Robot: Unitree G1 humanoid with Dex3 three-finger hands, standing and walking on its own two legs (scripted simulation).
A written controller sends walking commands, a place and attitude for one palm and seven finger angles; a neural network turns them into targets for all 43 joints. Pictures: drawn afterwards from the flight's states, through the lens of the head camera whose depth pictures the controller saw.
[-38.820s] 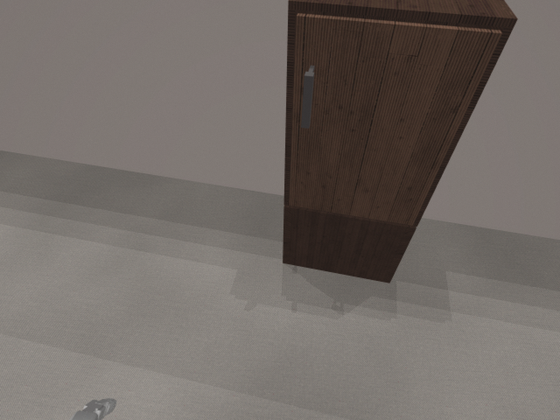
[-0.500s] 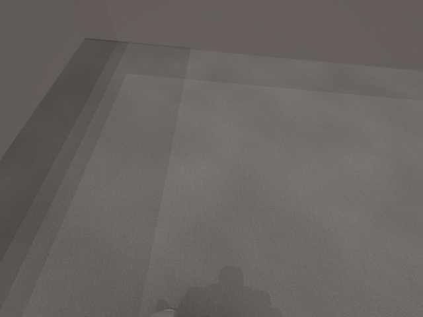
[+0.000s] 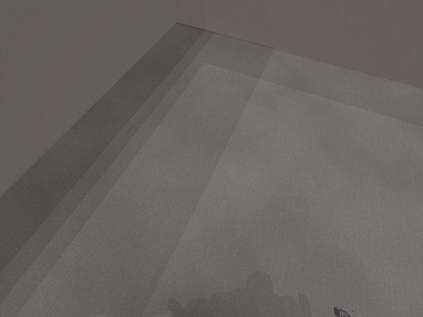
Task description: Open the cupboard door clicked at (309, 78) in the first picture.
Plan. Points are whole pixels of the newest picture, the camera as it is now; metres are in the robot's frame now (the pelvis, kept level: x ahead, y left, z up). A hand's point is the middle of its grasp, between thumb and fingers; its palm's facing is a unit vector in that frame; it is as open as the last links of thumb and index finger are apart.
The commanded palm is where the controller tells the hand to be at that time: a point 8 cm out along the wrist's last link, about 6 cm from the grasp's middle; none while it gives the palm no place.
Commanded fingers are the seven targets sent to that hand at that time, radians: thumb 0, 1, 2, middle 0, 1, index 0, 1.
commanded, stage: turn to face it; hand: left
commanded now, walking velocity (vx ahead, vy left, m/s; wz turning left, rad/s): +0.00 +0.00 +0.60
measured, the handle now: out of the picture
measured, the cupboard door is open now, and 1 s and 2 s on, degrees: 44 44 44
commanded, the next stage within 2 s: none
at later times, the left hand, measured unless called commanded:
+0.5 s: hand out of the picture +0.03 +0.16 -0.14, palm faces +0.31 -0.92 -0.26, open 7.4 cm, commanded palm none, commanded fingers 0.00 0.90 0.90 -0.20 -0.30 -0.20 -0.30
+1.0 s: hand out of the picture +0.01 +0.13 -0.14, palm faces +0.58 -0.77 -0.28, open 7.4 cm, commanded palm none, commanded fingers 0.00 0.90 0.90 -0.20 -0.30 -0.20 -0.30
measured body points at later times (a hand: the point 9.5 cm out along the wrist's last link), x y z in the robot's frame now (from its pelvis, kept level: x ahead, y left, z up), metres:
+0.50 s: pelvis +0.03 -0.05 +0.02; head +0.09 -0.04 +0.46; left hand +0.02 +0.21 -0.12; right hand +0.22 -0.26 -0.13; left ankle -0.02 +0.07 -0.69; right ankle +0.04 -0.17 -0.72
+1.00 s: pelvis +0.07 -0.09 +0.01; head +0.12 -0.07 +0.46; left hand -0.02 +0.17 -0.12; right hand +0.30 -0.25 -0.13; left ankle -0.03 +0.01 -0.65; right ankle +0.13 -0.18 -0.72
